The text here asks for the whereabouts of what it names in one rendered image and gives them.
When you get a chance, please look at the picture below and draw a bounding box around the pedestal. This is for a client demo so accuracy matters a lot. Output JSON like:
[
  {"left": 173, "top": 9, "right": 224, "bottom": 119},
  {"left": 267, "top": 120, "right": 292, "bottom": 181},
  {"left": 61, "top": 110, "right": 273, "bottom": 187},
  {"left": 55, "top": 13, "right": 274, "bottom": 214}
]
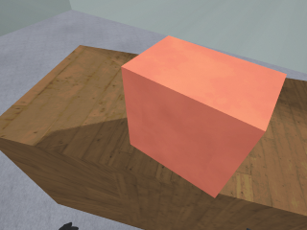
[{"left": 0, "top": 45, "right": 307, "bottom": 230}]

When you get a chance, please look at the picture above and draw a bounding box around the carton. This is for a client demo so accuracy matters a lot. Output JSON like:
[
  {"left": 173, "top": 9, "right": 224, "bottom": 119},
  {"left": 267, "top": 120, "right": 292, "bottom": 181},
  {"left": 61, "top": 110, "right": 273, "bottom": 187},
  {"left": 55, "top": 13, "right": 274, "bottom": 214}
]
[{"left": 121, "top": 35, "right": 287, "bottom": 198}]

